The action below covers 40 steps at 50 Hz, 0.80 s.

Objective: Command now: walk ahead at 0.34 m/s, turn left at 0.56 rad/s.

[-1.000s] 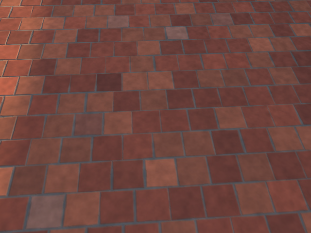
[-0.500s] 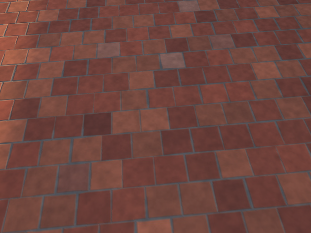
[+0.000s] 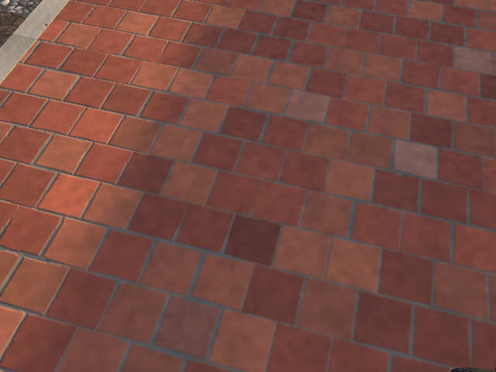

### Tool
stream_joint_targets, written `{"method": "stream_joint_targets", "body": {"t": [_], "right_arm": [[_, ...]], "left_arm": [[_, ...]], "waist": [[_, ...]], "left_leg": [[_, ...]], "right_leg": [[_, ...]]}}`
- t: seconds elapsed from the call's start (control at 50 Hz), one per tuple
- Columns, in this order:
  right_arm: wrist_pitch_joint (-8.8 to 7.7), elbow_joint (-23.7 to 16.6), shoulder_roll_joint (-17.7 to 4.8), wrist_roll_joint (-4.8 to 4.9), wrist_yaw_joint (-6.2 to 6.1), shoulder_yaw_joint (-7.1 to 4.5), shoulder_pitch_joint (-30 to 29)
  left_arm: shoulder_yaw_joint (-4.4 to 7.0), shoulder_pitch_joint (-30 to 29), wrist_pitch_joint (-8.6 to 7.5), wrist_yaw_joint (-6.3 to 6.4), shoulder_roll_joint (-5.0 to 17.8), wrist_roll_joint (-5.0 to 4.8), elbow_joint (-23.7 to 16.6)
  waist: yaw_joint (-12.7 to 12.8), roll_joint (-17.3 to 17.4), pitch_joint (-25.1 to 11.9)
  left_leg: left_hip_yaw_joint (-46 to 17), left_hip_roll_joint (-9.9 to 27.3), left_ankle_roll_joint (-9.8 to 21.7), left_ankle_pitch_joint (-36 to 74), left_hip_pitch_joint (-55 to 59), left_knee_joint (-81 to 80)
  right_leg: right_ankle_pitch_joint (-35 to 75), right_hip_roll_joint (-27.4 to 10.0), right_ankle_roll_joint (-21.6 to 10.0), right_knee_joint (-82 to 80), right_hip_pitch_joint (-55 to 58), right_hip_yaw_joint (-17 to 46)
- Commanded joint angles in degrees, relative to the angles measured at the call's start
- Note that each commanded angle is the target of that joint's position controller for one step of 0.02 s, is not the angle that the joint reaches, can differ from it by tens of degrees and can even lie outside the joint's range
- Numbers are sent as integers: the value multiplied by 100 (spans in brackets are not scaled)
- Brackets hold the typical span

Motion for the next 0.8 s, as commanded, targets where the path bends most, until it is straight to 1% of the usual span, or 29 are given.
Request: {"method": "stream_joint_targets", "body": {"t": [0.02,0.04,0.06,0.08,0.12,0.18,0.24,0.28,0.34,0.38,0.4,0.42,0.44,0.46,0.48,0.5,0.52,0.54,0.56,0.58,0.6,0.64,0.68,0.7,0.72,0.74,0.76,0.78,0.8], "right_arm": [[-151,-192,-1099,-30,-24,-314,1193],[-157,-206,-916,45,-41,-274,879],[-139,-272,-778,31,-82,-232,642],[-116,-347,-758,-42,-109,-217,519],[-104,-360,-873,-86,-160,-255,481],[-14,-310,-981,-22,-287,-287,593],[150,-312,-972,34,-402,-280,630],[231,-316,-982,18,-445,-279,672],[308,-344,-952,-1,-458,-265,685],[333,-406,-908,13,-456,-243,591],[337,-454,-888,29,-459,-231,477],[339,-513,-845,51,-465,-207,322],[317,-553,-612,-23,-466,-125,422],[276,-505,-266,-168,-466,-28,1061],[265,-509,-398,-113,-462,-29,1358],[259,-340,-689,-107,-452,-79,1400],[271,-285,-768,-93,-423,-107,1068],[279,-286,-784,-117,-403,-132,834],[244,-388,-791,-130,-382,-132,552],[169,-427,-668,-101,-345,-91,367],[75,-425,-520,-87,-319,-43,276],[-92,-391,-267,-82,-290,32,235],[-212,-339,-276,-24,-260,21,259],[-259,-282,-294,2,-247,4,347],[-295,-220,-301,9,-238,-12,451],[-308,-173,-386,0,-251,-50,607],[-313,-107,-531,-19,-302,-99,1049],[-293,-19,-862,-131,-377,-171,1697],[-253,130,-1372,-210,-322,-326,1803]], "left_arm": [[62,-466,-378,-46,723,-143,-852],[84,-451,-365,19,717,-16,-755],[136,-402,-300,63,810,78,-734],[155,-342,-204,70,824,95,-742],[122,-189,-69,91,638,123,-741],[67,-434,20,126,496,149,-847],[30,-867,51,91,458,115,-964],[22,-1157,58,53,472,82,-1049],[43,-1374,24,-2,551,73,-1135],[85,-1277,-33,-35,629,70,-1138],[110,-1153,-69,-46,657,63,-1118],[132,-950,-113,-49,669,71,-1070],[172,-709,-143,-32,887,159,-1044],[187,-764,-104,-8,1160,263,-1114],[106,-448,-52,-34,846,336,-884],[6,-496,-74,-94,493,182,-932],[14,-376,-56,-137,488,74,-848],[55,-366,-16,-156,683,12,-826],[80,-448,18,-126,805,-19,-848],[88,-468,61,-79,858,-10,-869],[95,-419,84,-40,849,-3,-870],[117,-361,104,13,861,-31,-872],[156,-251,140,37,927,-75,-877],[163,-262,171,47,930,-97,-900],[155,-262,198,54,888,-104,-927],[128,-231,195,50,776,-92,-951],[62,-338,161,30,540,-72,-1015],[-83,-503,105,2,41,-57,-1164],[-68,-628,18,1,134,-169,-1455]], "waist": [[-601,249,-1681],[-368,-141,-1205],[-187,-41,-1023],[-53,77,-988],[68,118,-1043],[15,254,-1149],[-142,434,-1231],[-254,515,-1173],[-329,616,-1063],[-259,733,-1027],[-158,808,-1004],[21,813,-991],[32,478,-1247],[-393,-804,-1564],[-494,-1797,-1632],[-360,-1232,-1409],[-183,-932,-1138],[-131,-806,-833],[-84,-847,-585],[-69,-882,-467],[-30,-942,-470],[-43,-1077,-652],[-77,-1138,-766],[-160,-1076,-790],[-249,-996,-802],[-342,-872,-888],[-569,-719,-1027],[-838,115,-1217],[-778,1249,-772]], "left_leg": [[-3183,1868,1498,2738,4046,-1616],[-2545,1557,1234,3003,3249,-1612],[-2204,1412,1114,3217,2600,-1709],[-2066,1285,1068,3449,2136,-1822],[-1785,1142,1084,4012,1725,-1868],[-1605,942,948,4086,1678,-1740],[-1714,802,679,3283,1723,-1595],[-1961,823,597,2746,1785,-1518],[-2443,879,576,2337,1965,-1248],[-2802,870,512,2211,2078,-1021],[-2929,790,424,2086,2095,-889],[-2920,599,257,1838,1984,-672],[-2594,363,-6,1174,1719,-153],[-1793,-393,-324,-1565,912,884],[-1440,-540,-621,-3134,95,1554],[-1537,-208,-787,-2827,-97,2048],[-1244,-113,-892,-2508,-416,2277],[-973,-12,-950,-2252,-658,2291],[-897,113,-964,-1963,-722,2088],[-751,144,-947,-1795,-469,1659],[-592,87,-933,-1669,-159,1206],[-430,-41,-868,-1532,600,256],[-377,-131,-793,-1008,1137,-593],[-340,-143,-733,-494,1469,-1119],[-300,-138,-662,-24,1918,-1585],[-354,6,-591,100,2504,-1668],[-664,476,-447,-124,3332,-1618],[-1840,1529,-69,-1291,4090,-1974],[-3426,2479,555,-2698,3687,-2653]], "right_leg": [[-40,205,-122,2147,-3396,1076],[314,-28,-98,1686,-3226,1032],[571,-164,-69,1364,-2861,1030],[714,-181,-34,1239,-2496,1044],[946,-79,108,836,-2276,958],[1476,102,282,3,-2390,943],[2132,253,345,-869,-2299,1016],[2284,338,349,-1321,-2269,1095],[1986,492,291,-1850,-2201,1211],[1786,566,184,-2313,-1947,1254],[1940,580,96,-2728,-1683,1225],[2622,523,-29,-3419,-1188,1163],[3867,-144,-294,-3600,-381,1549],[5601,-1220,-942,-3463,599,2712],[4578,-1875,-1830,-3756,766,4187],[2711,-1617,-1860,-3964,643,4229],[1164,-1269,-1638,-4104,603,3812],[277,-1041,-1493,-4282,439,3639],[106,-991,-1458,-4424,186,3606],[282,-788,-1374,-4538,-94,3327],[598,-600,-1331,-4579,-248,3069],[1052,-364,-1314,-4523,-444,2715],[1093,-333,-1384,-4471,-519,2729],[1003,-297,-1369,-4396,-623,2743],[882,-228,-1305,-4299,-844,2756],[683,-136,-1153,-4144,-1215,2755],[300,35,-888,-3691,-1922,2640],[-16,536,-503,-2312,-2912,1983],[-203,692,-417,-1151,-3853,1252]]}}
Velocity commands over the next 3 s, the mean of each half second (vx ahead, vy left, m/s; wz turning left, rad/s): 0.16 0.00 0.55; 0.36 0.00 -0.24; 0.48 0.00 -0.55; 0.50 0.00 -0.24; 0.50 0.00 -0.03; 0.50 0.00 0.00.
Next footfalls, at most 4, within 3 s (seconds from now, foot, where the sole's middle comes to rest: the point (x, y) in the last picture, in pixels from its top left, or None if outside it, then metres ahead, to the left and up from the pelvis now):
0.44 right None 0.31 -0.10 -0.75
0.76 left None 0.25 0.14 -0.75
1.20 right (299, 306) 0.59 -0.10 -0.75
1.66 left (244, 210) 0.90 0.05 -0.75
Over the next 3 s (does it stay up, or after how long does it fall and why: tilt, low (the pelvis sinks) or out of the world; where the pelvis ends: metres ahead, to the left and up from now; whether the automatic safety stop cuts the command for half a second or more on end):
stays up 1.40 -0.21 0.03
